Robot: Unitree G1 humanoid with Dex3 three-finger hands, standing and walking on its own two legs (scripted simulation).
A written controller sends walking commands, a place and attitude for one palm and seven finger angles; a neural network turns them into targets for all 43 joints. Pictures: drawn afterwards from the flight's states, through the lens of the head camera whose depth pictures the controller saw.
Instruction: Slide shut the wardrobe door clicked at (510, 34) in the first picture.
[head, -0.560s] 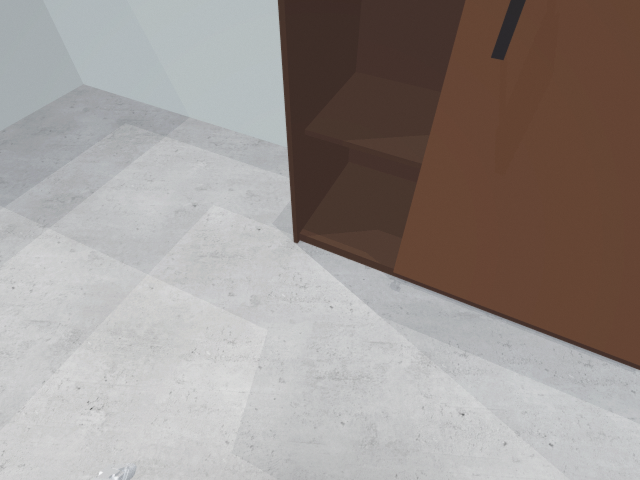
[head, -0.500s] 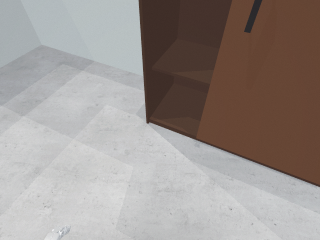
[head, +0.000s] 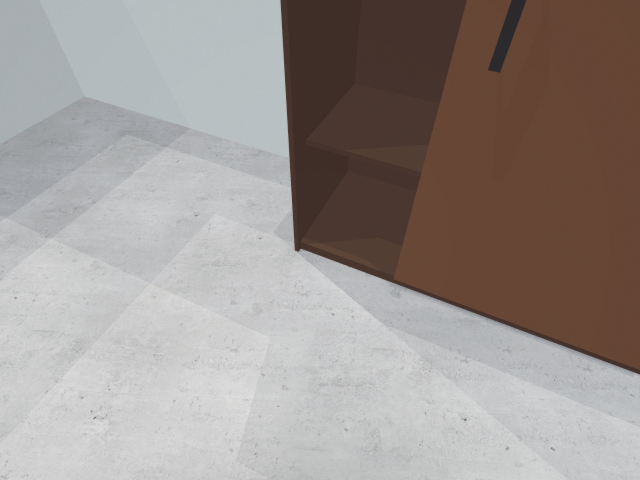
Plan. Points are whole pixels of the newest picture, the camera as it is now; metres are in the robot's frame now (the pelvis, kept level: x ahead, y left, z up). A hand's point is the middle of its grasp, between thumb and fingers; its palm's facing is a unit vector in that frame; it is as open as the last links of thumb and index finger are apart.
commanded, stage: stand and wait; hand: right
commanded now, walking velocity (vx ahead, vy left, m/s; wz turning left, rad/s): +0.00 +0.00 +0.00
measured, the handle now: out of the picture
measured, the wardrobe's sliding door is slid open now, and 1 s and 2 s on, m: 0.41 0.41 0.41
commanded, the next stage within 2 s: look at it before walking up in 0.50 s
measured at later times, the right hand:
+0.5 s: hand out of the picture +0.06 -0.23 -0.16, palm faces -0.04 +0.95 -0.31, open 7.4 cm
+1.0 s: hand out of the picture +0.04 -0.23 -0.16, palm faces -0.03 +0.95 -0.31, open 7.4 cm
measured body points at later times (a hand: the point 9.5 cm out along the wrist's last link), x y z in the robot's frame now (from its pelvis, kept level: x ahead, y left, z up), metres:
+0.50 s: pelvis -0.02 +0.01 +0.00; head -0.02 +0.01 +0.45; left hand +0.05 +0.29 -0.13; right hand +0.06 -0.27 -0.13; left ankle -0.02 +0.13 -0.74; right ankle -0.02 -0.11 -0.74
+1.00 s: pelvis -0.02 +0.00 +0.00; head -0.02 +0.00 +0.45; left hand +0.05 +0.29 -0.13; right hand +0.04 -0.28 -0.14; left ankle -0.02 +0.13 -0.74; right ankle -0.02 -0.11 -0.74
